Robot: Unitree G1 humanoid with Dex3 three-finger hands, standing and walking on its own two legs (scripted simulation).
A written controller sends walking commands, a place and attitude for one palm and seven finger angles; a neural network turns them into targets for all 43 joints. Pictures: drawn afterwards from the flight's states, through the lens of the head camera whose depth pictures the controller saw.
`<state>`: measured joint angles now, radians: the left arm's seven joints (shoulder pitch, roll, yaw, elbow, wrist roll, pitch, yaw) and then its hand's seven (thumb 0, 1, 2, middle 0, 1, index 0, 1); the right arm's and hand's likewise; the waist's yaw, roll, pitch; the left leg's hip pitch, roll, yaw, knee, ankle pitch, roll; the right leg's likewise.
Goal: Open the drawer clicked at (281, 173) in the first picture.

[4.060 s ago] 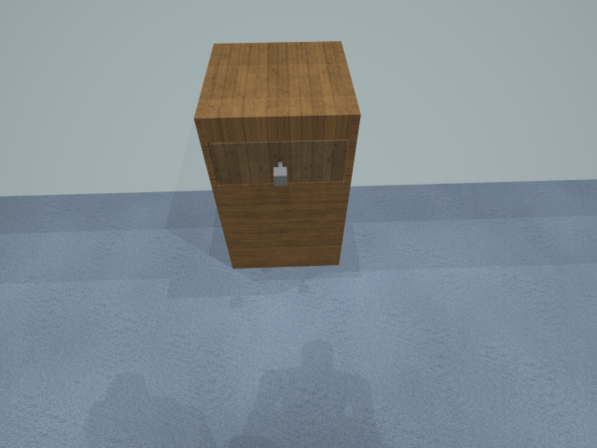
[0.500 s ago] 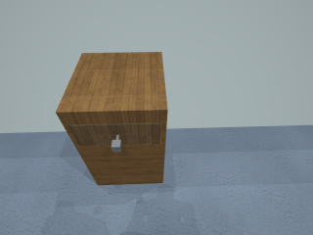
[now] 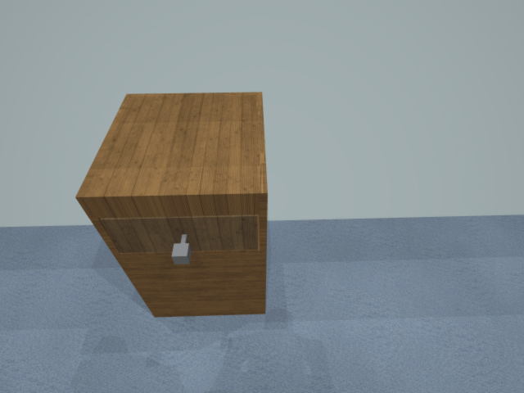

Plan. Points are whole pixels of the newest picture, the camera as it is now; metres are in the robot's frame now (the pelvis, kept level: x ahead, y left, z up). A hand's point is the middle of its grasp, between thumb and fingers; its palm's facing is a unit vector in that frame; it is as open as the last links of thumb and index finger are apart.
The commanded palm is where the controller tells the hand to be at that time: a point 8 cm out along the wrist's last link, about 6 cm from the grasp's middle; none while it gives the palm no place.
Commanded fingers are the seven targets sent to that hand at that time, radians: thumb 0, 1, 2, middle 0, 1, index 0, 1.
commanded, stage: raise the hand with hooked fingers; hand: left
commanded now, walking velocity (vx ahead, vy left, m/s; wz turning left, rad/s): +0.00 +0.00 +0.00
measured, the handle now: (182, 247) +0.49 +0.24 -0.22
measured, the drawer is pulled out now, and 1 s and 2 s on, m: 0.00 0.00 0.00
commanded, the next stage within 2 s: move the hooked fingers above the handle in 1.98 s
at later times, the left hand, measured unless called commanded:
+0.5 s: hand (166, 386) +0.15 +0.16 -0.08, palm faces -0.13 -0.24 -0.96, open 8.5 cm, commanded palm +0.14 +0.20 -0.02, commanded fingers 0.00 0.39 0.68 -0.24 -0.63 -0.24 -0.63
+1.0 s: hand (144, 325) +0.22 +0.20 -0.02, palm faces -0.06 -0.13 -0.99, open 11.5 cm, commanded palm +0.20 +0.21 +0.05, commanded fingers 0.00 -0.20 0.43 -0.28 -1.00 -0.28 -1.00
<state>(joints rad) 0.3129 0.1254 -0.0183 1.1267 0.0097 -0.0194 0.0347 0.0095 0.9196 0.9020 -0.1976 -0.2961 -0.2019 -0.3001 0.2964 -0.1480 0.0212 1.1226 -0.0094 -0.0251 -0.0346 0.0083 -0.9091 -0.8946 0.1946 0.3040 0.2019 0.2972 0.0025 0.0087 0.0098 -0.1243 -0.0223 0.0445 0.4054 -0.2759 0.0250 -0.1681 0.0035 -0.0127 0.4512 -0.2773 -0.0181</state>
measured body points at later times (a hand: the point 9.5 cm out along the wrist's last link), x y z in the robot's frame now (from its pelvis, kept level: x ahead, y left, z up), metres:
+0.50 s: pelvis -0.02 -0.04 -0.03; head +0.01 -0.05 +0.42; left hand +0.15 +0.17 -0.02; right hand +0.21 -0.28 -0.09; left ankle -0.04 +0.10 -0.74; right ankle -0.02 -0.11 -0.74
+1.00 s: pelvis -0.02 -0.02 -0.02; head +0.00 -0.05 +0.43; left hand +0.22 +0.20 +0.04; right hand +0.15 -0.25 -0.14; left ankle -0.04 +0.10 -0.74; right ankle -0.02 -0.11 -0.74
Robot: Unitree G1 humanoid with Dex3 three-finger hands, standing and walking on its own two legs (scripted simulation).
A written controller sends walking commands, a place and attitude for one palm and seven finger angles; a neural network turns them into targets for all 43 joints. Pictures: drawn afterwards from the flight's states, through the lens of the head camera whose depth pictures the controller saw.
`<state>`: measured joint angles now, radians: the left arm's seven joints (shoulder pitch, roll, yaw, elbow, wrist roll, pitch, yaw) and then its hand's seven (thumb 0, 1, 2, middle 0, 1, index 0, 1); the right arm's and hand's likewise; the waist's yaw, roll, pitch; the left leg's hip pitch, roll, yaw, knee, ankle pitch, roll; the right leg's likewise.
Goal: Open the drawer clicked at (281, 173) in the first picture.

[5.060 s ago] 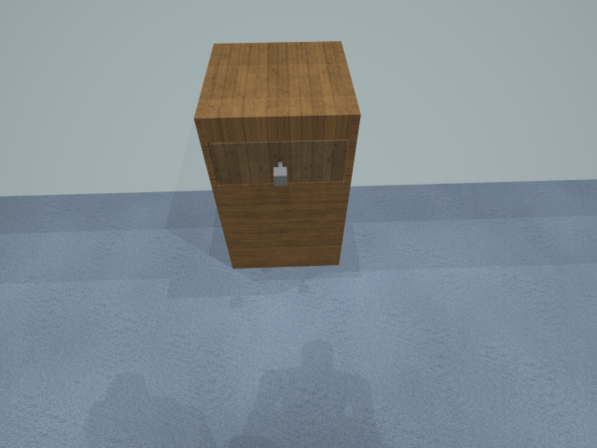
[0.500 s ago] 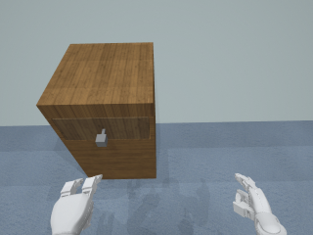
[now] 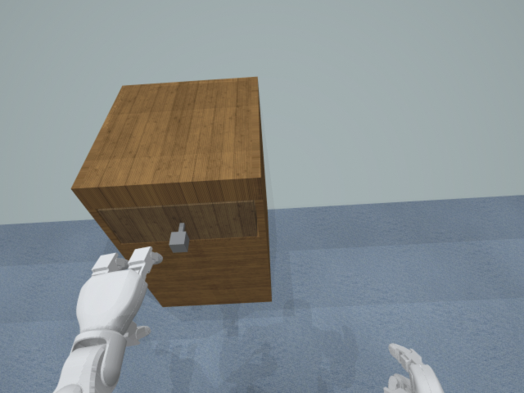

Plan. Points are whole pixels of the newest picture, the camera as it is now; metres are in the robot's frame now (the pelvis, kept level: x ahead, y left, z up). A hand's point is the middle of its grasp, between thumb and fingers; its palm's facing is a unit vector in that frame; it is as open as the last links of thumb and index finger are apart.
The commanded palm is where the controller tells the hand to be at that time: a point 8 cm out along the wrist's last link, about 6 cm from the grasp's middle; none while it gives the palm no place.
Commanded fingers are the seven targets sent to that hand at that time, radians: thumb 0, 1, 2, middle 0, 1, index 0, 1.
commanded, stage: raise the hand with hooked fingers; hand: left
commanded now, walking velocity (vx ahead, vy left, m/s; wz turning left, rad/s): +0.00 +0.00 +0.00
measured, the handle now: (180, 235) +0.50 +0.28 -0.20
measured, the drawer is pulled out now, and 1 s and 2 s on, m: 0.00 0.00 0.00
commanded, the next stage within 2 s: move the hooked fingers above the handle in 0.98 s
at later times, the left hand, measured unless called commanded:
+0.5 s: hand (98, 251) +0.29 +0.28 +0.07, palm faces +0.05 -0.08 -1.00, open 13.7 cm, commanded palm +0.27 +0.28 +0.14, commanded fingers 0.00 -0.50 0.30 -0.30 -1.20 -0.30 -1.20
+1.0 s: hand (100, 238) +0.31 +0.27 +0.09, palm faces +0.07 -0.08 -0.99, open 13.8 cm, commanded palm +0.28 +0.28 +0.14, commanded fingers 0.00 -0.50 0.30 -0.30 -1.20 -0.30 -1.20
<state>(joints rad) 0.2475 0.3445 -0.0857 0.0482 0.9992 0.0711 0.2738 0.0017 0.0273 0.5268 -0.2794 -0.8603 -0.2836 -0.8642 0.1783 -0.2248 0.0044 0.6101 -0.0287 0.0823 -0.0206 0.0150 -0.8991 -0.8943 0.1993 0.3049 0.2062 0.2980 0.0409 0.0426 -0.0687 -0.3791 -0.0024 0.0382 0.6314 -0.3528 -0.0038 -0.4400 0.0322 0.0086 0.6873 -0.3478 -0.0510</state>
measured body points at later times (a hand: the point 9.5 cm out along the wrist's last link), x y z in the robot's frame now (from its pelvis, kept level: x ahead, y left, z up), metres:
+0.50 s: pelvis +0.00 +0.03 +0.01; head +0.01 +0.01 +0.46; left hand +0.28 +0.28 +0.13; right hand +0.22 -0.16 -0.08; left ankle -0.02 +0.13 -0.72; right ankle +0.00 -0.08 -0.72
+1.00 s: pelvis +0.01 +0.03 +0.02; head +0.03 +0.00 +0.47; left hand +0.30 +0.27 +0.14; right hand +0.19 -0.20 -0.10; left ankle -0.02 +0.13 -0.72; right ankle +0.00 -0.08 -0.72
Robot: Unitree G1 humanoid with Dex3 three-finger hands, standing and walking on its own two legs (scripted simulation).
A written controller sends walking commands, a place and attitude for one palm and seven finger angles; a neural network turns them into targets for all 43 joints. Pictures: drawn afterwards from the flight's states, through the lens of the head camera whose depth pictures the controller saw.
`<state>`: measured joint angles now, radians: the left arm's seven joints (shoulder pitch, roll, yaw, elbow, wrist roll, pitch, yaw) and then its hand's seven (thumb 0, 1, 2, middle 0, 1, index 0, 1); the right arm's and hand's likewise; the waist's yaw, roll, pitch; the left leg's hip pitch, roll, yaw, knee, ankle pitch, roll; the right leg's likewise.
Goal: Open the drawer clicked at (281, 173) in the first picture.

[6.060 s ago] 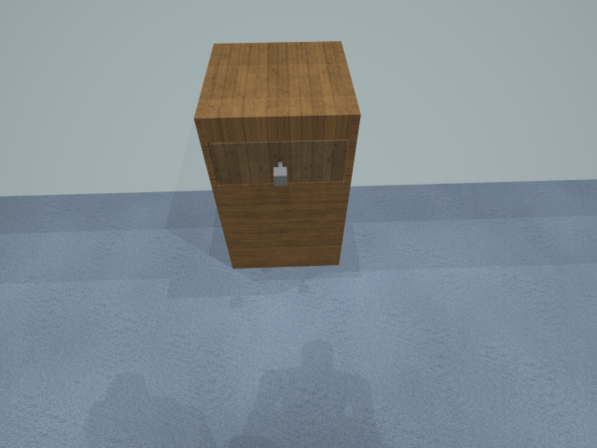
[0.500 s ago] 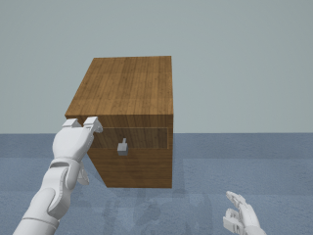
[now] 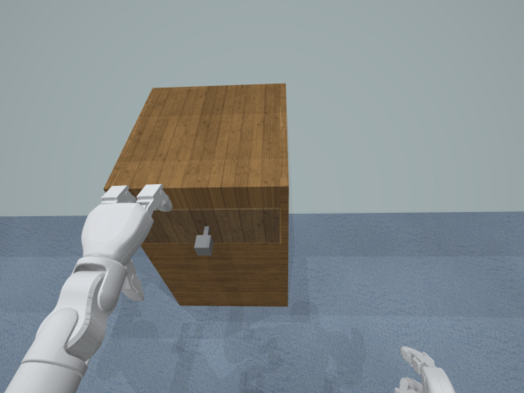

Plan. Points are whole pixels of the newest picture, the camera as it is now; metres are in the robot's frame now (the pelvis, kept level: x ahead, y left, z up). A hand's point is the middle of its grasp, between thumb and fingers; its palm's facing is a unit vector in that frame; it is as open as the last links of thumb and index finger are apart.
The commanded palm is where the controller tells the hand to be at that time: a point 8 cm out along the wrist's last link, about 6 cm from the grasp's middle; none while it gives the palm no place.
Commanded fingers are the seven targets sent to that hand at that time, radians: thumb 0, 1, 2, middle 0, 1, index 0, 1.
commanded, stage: move the hooked fingers above the handle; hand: left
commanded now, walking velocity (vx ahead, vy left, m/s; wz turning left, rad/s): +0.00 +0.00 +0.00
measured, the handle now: (205, 239) +0.50 +0.23 -0.22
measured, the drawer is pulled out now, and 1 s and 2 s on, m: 0.00 0.00 0.00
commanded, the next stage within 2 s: none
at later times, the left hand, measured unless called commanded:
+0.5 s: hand (163, 240) +0.34 +0.22 +0.02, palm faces +0.00 -0.05 -1.00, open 13.8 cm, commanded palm +0.33 +0.23 +0.06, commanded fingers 0.00 -0.50 0.30 -0.30 -1.20 -0.30 -1.20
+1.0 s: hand (176, 248) +0.38 +0.23 -0.07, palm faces -0.07 -0.02 -1.00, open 13.8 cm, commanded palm +0.37 +0.23 -0.02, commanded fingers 0.00 -0.50 0.30 -0.30 -1.20 -0.30 -1.20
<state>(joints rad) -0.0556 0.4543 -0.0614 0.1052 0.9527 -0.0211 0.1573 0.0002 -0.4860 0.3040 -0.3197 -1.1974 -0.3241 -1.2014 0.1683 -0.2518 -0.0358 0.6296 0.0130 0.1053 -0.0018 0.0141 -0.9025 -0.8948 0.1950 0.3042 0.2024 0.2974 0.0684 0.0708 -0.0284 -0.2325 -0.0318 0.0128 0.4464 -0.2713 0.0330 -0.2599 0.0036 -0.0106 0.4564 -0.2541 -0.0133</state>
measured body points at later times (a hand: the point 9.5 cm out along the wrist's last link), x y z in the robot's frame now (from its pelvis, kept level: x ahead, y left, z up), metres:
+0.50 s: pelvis -0.01 -0.02 -0.01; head +0.04 -0.04 +0.43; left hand +0.34 +0.22 +0.07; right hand +0.15 -0.26 -0.14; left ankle -0.03 +0.10 -0.74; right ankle -0.01 -0.11 -0.74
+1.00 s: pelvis -0.02 -0.01 -0.04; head +0.07 -0.02 +0.40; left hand +0.38 +0.23 -0.01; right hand +0.06 -0.28 -0.18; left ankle -0.03 +0.10 -0.74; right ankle -0.01 -0.11 -0.74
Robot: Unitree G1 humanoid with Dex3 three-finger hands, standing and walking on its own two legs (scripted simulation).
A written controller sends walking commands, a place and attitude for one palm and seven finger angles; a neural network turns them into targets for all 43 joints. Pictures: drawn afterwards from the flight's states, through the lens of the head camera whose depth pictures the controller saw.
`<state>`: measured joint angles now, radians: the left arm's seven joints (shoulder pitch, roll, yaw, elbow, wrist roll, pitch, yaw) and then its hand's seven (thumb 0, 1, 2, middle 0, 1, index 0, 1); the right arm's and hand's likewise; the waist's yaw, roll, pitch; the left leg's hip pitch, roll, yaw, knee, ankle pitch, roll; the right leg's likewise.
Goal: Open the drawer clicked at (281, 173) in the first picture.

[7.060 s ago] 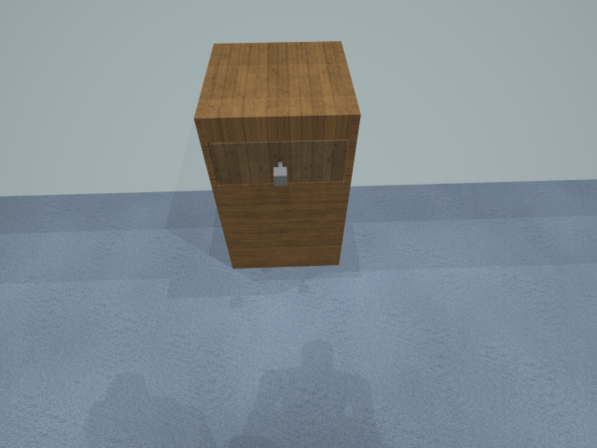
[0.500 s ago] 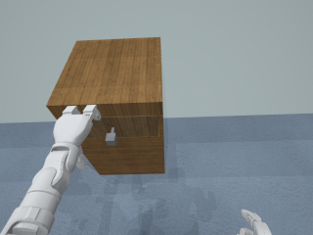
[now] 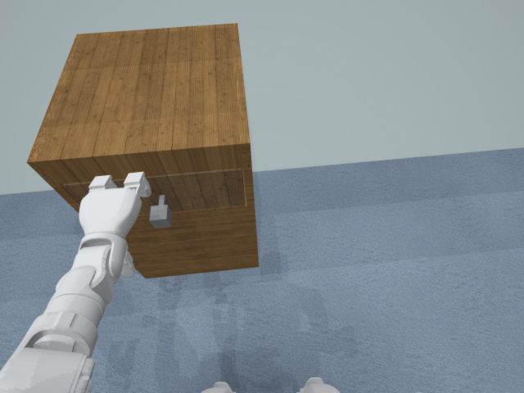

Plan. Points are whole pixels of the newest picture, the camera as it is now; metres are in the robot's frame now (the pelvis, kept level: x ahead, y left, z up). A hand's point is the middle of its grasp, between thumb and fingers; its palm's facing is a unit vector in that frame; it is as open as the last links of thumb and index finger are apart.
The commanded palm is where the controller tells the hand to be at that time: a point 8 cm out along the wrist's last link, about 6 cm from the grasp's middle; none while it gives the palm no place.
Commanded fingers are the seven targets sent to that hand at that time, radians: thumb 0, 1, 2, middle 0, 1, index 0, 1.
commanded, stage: move the hooked fingers above the handle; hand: left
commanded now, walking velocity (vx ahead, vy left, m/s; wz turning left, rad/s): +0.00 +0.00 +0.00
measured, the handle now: (161, 209) +0.51 +0.25 -0.18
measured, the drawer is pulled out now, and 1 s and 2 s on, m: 0.00 0.00 0.00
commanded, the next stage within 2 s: none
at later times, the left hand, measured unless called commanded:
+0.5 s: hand (153, 219) +0.44 +0.23 -0.10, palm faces -0.10 -0.04 -0.99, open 13.8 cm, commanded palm +0.44 +0.23 -0.05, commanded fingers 0.00 -0.50 0.30 -0.30 -1.20 -0.30 -1.20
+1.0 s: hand (150, 217) +0.45 +0.24 -0.10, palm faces -0.07 -0.05 -1.00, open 13.8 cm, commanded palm +0.44 +0.23 -0.06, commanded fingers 0.00 -0.50 0.30 -0.30 -1.20 -0.30 -1.20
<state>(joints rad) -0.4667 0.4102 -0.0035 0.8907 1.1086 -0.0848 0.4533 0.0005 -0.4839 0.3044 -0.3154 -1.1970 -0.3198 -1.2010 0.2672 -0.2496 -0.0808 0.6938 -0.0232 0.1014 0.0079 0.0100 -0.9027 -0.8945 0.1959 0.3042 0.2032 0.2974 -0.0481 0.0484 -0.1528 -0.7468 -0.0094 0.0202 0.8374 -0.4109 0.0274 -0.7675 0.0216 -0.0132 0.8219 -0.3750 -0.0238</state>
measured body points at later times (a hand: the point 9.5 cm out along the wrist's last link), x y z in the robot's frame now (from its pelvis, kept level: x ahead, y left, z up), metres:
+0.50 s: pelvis -0.02 +0.01 -0.05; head +0.12 +0.02 +0.38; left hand +0.44 +0.23 -0.05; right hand +0.00 -0.26 -0.18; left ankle -0.01 +0.10 -0.70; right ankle +0.00 -0.11 -0.70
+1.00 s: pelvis -0.02 +0.01 -0.06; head +0.12 +0.02 +0.37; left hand +0.45 +0.24 -0.05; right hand +0.02 -0.26 -0.19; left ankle -0.01 +0.10 -0.70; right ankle +0.00 -0.11 -0.70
